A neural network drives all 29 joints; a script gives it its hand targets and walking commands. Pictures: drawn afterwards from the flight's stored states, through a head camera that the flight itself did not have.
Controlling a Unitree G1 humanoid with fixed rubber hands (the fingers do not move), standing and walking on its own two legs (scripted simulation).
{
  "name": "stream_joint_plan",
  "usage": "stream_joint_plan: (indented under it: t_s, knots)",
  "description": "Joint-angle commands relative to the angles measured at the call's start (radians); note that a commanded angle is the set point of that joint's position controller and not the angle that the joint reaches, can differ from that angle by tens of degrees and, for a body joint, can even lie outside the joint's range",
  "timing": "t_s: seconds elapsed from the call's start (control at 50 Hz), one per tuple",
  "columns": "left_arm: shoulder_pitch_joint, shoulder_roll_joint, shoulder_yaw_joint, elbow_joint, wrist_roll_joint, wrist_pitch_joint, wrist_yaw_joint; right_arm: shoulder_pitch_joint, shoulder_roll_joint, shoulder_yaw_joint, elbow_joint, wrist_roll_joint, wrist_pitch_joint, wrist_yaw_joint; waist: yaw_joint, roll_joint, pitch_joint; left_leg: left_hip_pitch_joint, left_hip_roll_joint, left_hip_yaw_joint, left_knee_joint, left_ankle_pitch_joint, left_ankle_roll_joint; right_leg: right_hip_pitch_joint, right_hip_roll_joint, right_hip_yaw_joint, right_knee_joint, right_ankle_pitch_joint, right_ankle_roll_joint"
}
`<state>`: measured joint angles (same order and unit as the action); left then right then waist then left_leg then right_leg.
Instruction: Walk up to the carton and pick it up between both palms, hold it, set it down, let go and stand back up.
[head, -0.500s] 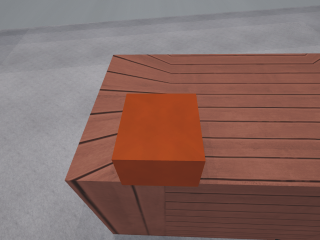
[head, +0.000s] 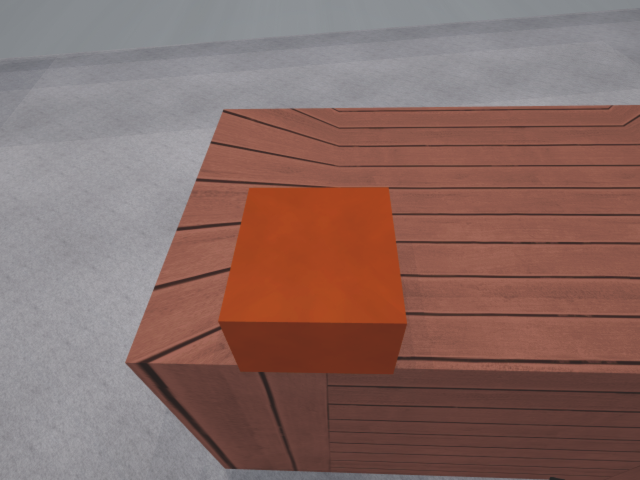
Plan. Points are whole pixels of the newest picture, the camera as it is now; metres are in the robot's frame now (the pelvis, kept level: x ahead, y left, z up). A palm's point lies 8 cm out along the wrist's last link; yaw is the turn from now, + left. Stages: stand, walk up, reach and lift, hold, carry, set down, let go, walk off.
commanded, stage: stand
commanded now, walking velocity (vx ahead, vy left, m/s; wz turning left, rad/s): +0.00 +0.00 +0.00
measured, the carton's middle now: (317, 276) +0.41 +0.02 +0.00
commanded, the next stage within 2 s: none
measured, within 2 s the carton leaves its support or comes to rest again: neither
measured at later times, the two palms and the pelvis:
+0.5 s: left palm out of the picture +0.08 +0.30 -0.11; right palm out of the picture +0.08 -0.31 -0.12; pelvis +0.00 +0.00 +0.00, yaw +0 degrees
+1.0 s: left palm out of the picture +0.08 +0.30 -0.11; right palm out of the picture +0.07 -0.31 -0.12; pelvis +0.00 +0.00 +0.00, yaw +0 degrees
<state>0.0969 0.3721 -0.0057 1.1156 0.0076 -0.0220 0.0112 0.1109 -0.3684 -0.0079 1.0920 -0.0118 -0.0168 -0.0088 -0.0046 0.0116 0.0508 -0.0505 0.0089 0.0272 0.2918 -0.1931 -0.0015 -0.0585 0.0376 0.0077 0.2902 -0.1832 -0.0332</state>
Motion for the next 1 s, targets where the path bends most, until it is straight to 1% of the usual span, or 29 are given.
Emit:
stream_joint_plan:
  t_s: [0.0, 0.14, 0.18, 0.22, 0.28, 0.34, 0.42, 0.48, 0.5, 0.58, 0.64, 0.7, 0.72, 0.74, 0.76, 0.84, 0.98]
  knots:
    - [-0.035, 0.205, 0.036, -0.046, 0.000, -0.013, 0.008, -0.029, -0.192, -0.032, -0.050, 0.000, -0.010, -0.007, -0.001, -0.008, -0.054, 0.011, 0.138, -0.103, -0.032, 0.194, 0.023, -0.021, -0.166, 0.124, -0.044, 0.255, 0.001]
    - [-0.033, 0.211, 0.038, -0.043, -0.003, -0.012, 0.007, -0.025, -0.197, -0.034, -0.048, 0.000, -0.009, -0.007, 0.002, -0.013, -0.052, 0.013, 0.139, -0.102, -0.033, 0.189, 0.022, -0.023, -0.165, 0.127, -0.045, 0.251, 0.001]
    - [-0.032, 0.208, 0.036, -0.043, -0.002, -0.013, 0.007, -0.028, -0.195, -0.032, -0.049, 0.001, -0.010, -0.007, 0.001, -0.002, -0.058, 0.013, 0.139, -0.101, -0.033, 0.193, 0.022, -0.018, -0.168, 0.128, -0.043, 0.253, 0.000]
    - [-0.033, 0.207, 0.036, -0.043, -0.001, -0.013, 0.007, -0.025, -0.192, -0.032, -0.049, 0.001, -0.011, -0.008, 0.002, -0.010, -0.058, 0.015, 0.140, -0.102, -0.035, 0.188, 0.022, -0.016, -0.166, 0.127, -0.041, 0.253, 0.000]
    - [-0.034, 0.208, 0.038, -0.046, 0.000, -0.013, 0.007, -0.028, -0.192, -0.032, -0.051, 0.000, -0.011, -0.008, 0.002, -0.002, -0.056, 0.012, 0.140, -0.104, -0.035, 0.193, 0.022, -0.017, -0.165, 0.126, -0.042, 0.256, 0.001]
    - [-0.036, 0.209, 0.038, -0.044, 0.000, -0.012, 0.008, -0.027, -0.193, -0.033, -0.053, 0.000, -0.010, -0.007, 0.001, -0.016, -0.051, 0.012, 0.141, -0.102, -0.036, 0.195, 0.022, -0.019, -0.163, 0.123, -0.042, 0.250, 0.001]
    - [-0.035, 0.209, 0.038, -0.047, 0.000, -0.013, 0.007, -0.020, -0.192, -0.033, -0.050, 0.001, -0.010, -0.008, 0.001, -0.004, -0.060, 0.015, 0.139, -0.099, -0.032, 0.188, 0.020, -0.016, -0.165, 0.128, -0.044, 0.254, 0.000]
    - [-0.034, 0.203, 0.036, -0.045, -0.001, -0.014, 0.008, -0.024, -0.192, -0.033, -0.052, 0.000, -0.009, -0.008, 0.000, -0.016, -0.061, 0.017, 0.140, -0.102, -0.033, 0.190, 0.021, -0.015, -0.164, 0.125, -0.042, 0.254, 0.002]
    - [-0.033, 0.202, 0.036, -0.044, -0.001, -0.013, 0.007, -0.026, -0.193, -0.033, -0.052, 0.001, -0.010, -0.008, 0.001, -0.004, -0.057, 0.015, 0.140, -0.099, -0.030, 0.190, 0.021, -0.018, -0.165, 0.129, -0.044, 0.255, 0.000]
    - [-0.036, 0.205, 0.037, -0.044, 0.000, -0.013, 0.008, -0.024, -0.195, -0.032, -0.053, -0.001, -0.010, -0.007, 0.000, -0.010, -0.058, 0.017, 0.140, -0.100, -0.034, 0.186, 0.020, -0.020, -0.163, 0.127, -0.043, 0.250, 0.002]
    - [-0.037, 0.206, 0.037, -0.046, -0.001, -0.013, 0.008, -0.030, -0.195, -0.034, -0.054, 0.000, -0.009, -0.007, 0.001, -0.002, -0.056, 0.014, 0.141, -0.099, -0.033, 0.190, 0.021, -0.020, -0.162, 0.127, -0.043, 0.256, 0.001]
    - [-0.031, 0.211, 0.038, -0.043, -0.001, -0.014, 0.007, -0.021, -0.194, -0.033, -0.051, 0.000, -0.009, -0.007, 0.001, -0.013, -0.054, 0.020, 0.140, -0.098, -0.033, 0.192, 0.020, -0.024, -0.161, 0.129, -0.042, 0.263, 0.002]
    - [-0.031, 0.210, 0.038, -0.043, -0.001, -0.015, 0.007, -0.019, -0.195, -0.034, -0.052, 0.000, -0.009, -0.007, -0.001, -0.007, -0.054, 0.016, 0.140, -0.099, -0.031, 0.195, 0.021, -0.019, -0.164, 0.130, -0.042, 0.269, 0.001]
    - [-0.029, 0.212, 0.039, -0.042, 0.000, -0.013, 0.008, -0.017, -0.195, -0.034, -0.052, 0.000, -0.009, -0.007, -0.002, -0.009, -0.052, 0.016, 0.141, -0.099, -0.035, 0.192, 0.021, -0.018, -0.162, 0.127, -0.041, 0.266, 0.002]
    - [-0.030, 0.207, 0.038, -0.044, -0.002, -0.013, 0.008, -0.025, -0.196, -0.034, -0.054, 0.002, -0.009, -0.007, 0.002, 0.001, -0.056, 0.013, 0.142, -0.097, -0.031, 0.193, 0.021, -0.016, -0.165, 0.128, -0.042, 0.263, 0.002]
    - [-0.031, 0.208, 0.037, -0.042, -0.001, -0.013, 0.007, -0.021, -0.195, -0.034, -0.054, 0.002, -0.009, -0.008, 0.000, -0.010, -0.050, 0.014, 0.141, -0.098, -0.031, 0.182, 0.021, -0.022, -0.163, 0.131, -0.047, 0.255, 0.002]
    - [-0.027, 0.208, 0.037, -0.041, -0.001, -0.013, 0.007, -0.020, -0.197, -0.035, -0.054, 0.000, -0.008, -0.007, 0.002, -0.005, -0.053, 0.013, 0.140, -0.100, -0.035, 0.171, 0.022, -0.021, -0.163, 0.131, -0.045, 0.246, 0.002]
